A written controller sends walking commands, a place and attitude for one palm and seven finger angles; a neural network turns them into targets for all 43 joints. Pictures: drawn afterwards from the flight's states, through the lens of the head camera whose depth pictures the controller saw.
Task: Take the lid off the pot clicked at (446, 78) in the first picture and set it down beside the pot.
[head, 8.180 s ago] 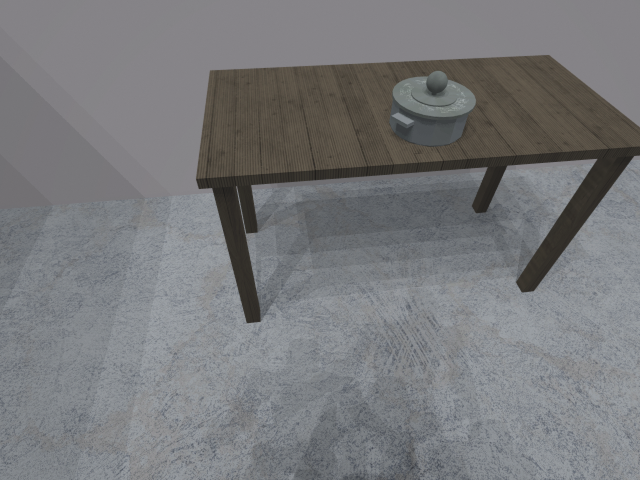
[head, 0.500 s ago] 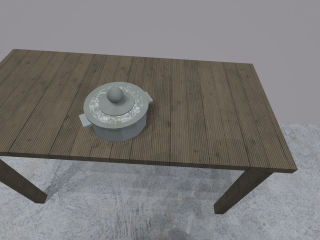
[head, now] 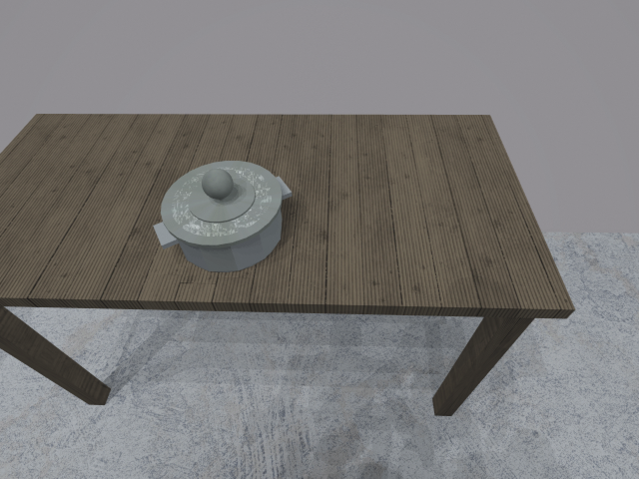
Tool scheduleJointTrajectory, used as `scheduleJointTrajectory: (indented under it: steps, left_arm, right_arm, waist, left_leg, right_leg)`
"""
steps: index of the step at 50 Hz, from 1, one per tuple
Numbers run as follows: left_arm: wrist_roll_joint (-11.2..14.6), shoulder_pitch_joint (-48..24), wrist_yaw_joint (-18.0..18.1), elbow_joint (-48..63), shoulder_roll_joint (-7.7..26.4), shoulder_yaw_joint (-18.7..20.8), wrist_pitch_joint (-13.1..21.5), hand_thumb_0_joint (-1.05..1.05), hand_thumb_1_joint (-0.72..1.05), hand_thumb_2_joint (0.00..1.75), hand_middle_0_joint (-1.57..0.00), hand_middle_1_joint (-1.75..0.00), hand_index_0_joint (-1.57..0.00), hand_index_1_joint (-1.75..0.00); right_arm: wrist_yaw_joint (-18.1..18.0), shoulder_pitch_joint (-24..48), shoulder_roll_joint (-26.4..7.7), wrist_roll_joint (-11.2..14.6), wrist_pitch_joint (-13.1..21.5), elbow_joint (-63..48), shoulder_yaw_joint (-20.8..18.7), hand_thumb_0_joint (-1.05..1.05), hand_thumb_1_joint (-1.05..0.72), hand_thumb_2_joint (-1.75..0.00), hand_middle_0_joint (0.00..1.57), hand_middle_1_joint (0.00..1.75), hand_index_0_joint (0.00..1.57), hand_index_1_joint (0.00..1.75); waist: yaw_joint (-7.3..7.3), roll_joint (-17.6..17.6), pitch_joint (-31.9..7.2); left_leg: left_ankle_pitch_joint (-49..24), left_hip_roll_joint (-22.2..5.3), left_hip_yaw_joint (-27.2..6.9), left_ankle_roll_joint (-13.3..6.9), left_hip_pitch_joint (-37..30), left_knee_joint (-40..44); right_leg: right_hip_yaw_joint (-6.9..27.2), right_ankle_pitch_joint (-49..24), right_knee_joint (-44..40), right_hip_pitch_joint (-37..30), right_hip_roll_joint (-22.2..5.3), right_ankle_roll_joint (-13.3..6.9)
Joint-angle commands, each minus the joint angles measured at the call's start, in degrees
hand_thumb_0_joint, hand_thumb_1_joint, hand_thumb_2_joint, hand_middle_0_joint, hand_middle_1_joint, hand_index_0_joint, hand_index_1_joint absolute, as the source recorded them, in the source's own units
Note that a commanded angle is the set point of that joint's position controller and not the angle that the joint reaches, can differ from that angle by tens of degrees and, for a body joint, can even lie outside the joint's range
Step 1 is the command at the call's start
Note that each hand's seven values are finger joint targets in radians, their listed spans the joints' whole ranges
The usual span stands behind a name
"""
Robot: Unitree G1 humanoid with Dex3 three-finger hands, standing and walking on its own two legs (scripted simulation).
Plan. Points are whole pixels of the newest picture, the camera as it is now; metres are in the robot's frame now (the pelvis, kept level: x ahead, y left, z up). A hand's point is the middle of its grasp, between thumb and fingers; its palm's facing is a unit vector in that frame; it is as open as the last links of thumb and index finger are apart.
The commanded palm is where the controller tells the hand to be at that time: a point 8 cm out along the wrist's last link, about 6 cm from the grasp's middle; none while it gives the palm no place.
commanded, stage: come to a stop and stand still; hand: left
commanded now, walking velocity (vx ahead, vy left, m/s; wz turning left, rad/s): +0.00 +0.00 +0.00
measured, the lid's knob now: (217, 183) +0.54 +0.20 +0.04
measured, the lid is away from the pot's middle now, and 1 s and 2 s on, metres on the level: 0.00 0.00 0.00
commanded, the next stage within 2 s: look again from close up in 1.04 s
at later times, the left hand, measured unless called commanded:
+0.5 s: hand out of the picture +0.02 +0.23 -0.18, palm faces +0.00 -0.98 -0.20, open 7.4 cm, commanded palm none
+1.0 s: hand out of the picture -0.04 +0.22 -0.17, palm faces -0.02 -0.98 -0.18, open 7.4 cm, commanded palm none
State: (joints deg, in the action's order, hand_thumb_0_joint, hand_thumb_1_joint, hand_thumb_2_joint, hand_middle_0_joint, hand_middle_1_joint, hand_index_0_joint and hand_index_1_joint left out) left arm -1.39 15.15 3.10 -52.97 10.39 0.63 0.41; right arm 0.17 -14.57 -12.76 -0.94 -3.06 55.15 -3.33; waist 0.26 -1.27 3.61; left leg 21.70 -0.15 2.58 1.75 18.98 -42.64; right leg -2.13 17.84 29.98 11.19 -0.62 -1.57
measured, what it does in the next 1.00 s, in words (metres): steps on the spot: left foot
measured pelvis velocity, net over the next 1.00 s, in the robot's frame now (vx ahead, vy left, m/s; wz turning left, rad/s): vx -0.02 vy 0.06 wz -0.03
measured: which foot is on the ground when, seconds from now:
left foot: up 0.00-0.04, down 0.06-1.00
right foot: down 0.00-1.00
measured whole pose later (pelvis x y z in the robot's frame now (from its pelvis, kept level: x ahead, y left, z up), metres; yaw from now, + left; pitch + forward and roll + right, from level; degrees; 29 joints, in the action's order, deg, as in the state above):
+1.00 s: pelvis -0.02 +0.06 +0.00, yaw -2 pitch -1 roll +0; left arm -1.0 20.6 2.7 -61.8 8.2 -1.5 0.6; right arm -0.9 -17.1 -8.0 -0.6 0.5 62.9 -0.5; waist -0.5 0.4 1.9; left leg 12.3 3.0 6.3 -5.2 12.6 -25.2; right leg 0.9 13.6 25.7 11.4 -3.6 3.1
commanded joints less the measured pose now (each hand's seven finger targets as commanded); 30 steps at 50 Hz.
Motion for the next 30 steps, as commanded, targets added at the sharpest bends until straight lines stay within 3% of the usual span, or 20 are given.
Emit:
scheduleJointTrajectory:
  steps: [1, 2, 3, 4, 5, 6, 8, 12, 19, 23, 30]
  left_arm:
    - [0.4, -1.5, 0.6, 4.2, 10.2, 2.2, 0.6, 0.00, 0.90, 0.90, -0.20, -0.30, -0.20, -0.30]
    - [0.7, -2.2, 0.5, 4.9, 8.3, 1.6, 0.4, 0.00, 0.90, 0.90, -0.20, -0.30, -0.20, -0.30]
    - [0.7, -1.1, 0.3, 4.9, 6.5, 1.1, 0.4, 0.00, 0.90, 0.90, -0.20, -0.30, -0.20, -0.30]
    - [0.6, 0.2, 0.3, 4.3, 5.7, 0.8, 0.4, 0.00, 0.90, 0.90, -0.20, -0.30, -0.20, -0.30]
    - [0.6, 1.2, 0.2, 3.0, 6.2, 0.7, 0.4, 0.00, 0.90, 0.90, -0.20, -0.30, -0.20, -0.30]
    - [0.7, 1.2, 0.1, 2.1, 7.0, 0.6, 0.2, 0.00, 0.90, 0.90, -0.20, -0.30, -0.20, -0.30]
    - [0.7, 1.5, 0.0, 1.4, 6.5, 0.2, 0.3, 0.00, 0.90, 0.90, -0.20, -0.30, -0.20, -0.30]
    - [0.8, 2.2, 0.0, 0.4, 6.1, -0.1, 0.6, 0.00, 0.90, 0.90, -0.20, -0.30, -0.20, -0.30]
    - [0.5, 3.8, -0.1, -1.4, 5.2, -0.4, 0.4, 0.00, 0.90, 0.90, -0.20, -0.30, -0.20, -0.30]
    - [0.5, 5.2, -0.1, -2.4, 5.1, -0.4, 0.6, 0.00, 0.90, 0.90, -0.20, -0.30, -0.20, -0.30]
    - [0.4, 7.0, -0.2, -4.3, 4.7, -0.7, 0.5, 0.00, 0.90, 0.90, -0.20, -0.30, -0.20, -0.30]
  right_arm:
    - [0.0, -2.0, -1.2, 0.3, 3.3, -2.1, 0.5, 0.00, -0.90, -0.90, 0.20, 0.30, 0.20, 0.30]
    - [-0.1, -2.1, -3.1, 0.1, 3.6, -1.7, 0.3, 0.00, -0.90, -0.90, 0.20, 0.30, 0.20, 0.30]
    - [-0.4, -1.1, -4.7, -0.2, 3.6, -1.5, 0.1, 0.00, -0.90, -0.90, 0.20, 0.30, 0.20, 0.30]
    - [-0.7, -0.8, -5.0, -0.3, 3.4, -1.4, 0.3, 0.00, -0.90, -0.90, 0.20, 0.30, 0.20, 0.30]
    - [-0.9, 0.4, -3.9, -0.2, 3.3, -0.9, 0.7, 0.00, -0.90, -0.90, 0.20, 0.30, 0.20, 0.30]
    - [-0.8, 0.9, -3.9, -0.1, 3.5, -0.9, 0.8, 0.00, -0.90, -0.90, 0.20, 0.30, 0.20, 0.30]
    - [-1.0, 0.7, -3.7, 0.0, 3.6, -0.5, 1.1, 0.00, -0.90, -0.90, 0.20, 0.30, 0.20, 0.30]
    - [-1.3, -0.7, -3.5, 0.1, 4.2, 0.4, 1.1, 0.00, -0.90, -0.90, 0.20, 0.30, 0.20, 0.30]
    - [-1.3, -1.0, -3.5, 0.3, 4.6, 1.4, 1.3, 0.00, -0.90, -0.90, 0.20, 0.30, 0.20, 0.30]
    - [-1.5, -1.3, -3.4, 0.4, 4.8, 1.9, 1.3, 0.00, -0.90, -0.90, 0.20, 0.30, 0.20, 0.30]
    - [-1.3, -2.1, -3.2, 0.5, 4.7, 2.9, 1.5, 0.00, -0.90, -0.90, 0.20, 0.30, 0.20, 0.30]
  waist:
    - [0.53, 7.4, -5.5]
    - [0.54, 1.9, -4.9]
    - [-0.59, -2.5, -5.1]
    - [-1.22, -2.9, -4.4]
    - [-1.50, -3.4, -3.4]
    - [-1.58, -6.5, -4.4]
    - [-1.33, -4.4, -2.9]
    - [-0.80, -0.2, -4.7]
    - [-0.76, -1.5, -2.5]
    - [-0.77, -0.9, -3.5]
    - [-0.69, -0.1, -1.4]
  left_leg:
    - [-11.4, 0.1, 0.6, -1.7, -10.7, 17.5]
    - [-19.4, -3.8, -3.5, -3.3, -12.9, 18.7]
    - [-27.4, -8.1, -8.1, -5.5, -12.9, 17.1]
    - [-27.3, -9.3, -8.3, -6.4, -10.1, 16.7]
    - [-24.8, -8.1, -8.4, -6.1, -7.9, 16.9]
    - [-25.6, -7.9, -8.9, -5.8, -8.6, 17.8]
    - [-21.7, -7.5, -9.1, -5.5, -7.3, 18.8]
    - [-26.3, -7.4, -8.0, -5.0, -10.5, 18.3]
    - [-22.8, -7.5, -8.0, -5.0, -10.2, 21.7]
    - [-25.5, -7.4, -7.8, -5.0, -11.8, 21.7]
    - [-17.7, -7.1, -7.9, -5.0, -10.7, 24.2]
  right_leg:
    - [8.0, -18.2, -2.4, 0.4, -8.7, -3.0]
    - [5.7, -13.5, 0.1, 4.3, -5.8, -0.9]
    - [3.2, -8.1, -0.4, 6.1, -3.2, 0.6]
    - [2.5, -4.6, -3.1, 4.1, -2.8, 0.9]
    - [3.3, -5.2, -4.6, 2.6, -3.5, 0.7]
    - [3.2, -6.1, -4.0, 1.8, -3.7, 0.5]
    - [3.5, -5.8, -5.3, 1.6, -3.6, 0.4]
    - [4.2, -10.8, -5.7, 0.7, -4.9, 0.2]
    - [3.8, -8.3, -6.8, 1.3, -5.1, 0.9]
    - [3.9, -9.7, -7.0, 0.9, -5.5, 0.9]
    - [4.3, -7.7, -8.1, 1.9, -5.9, 1.0]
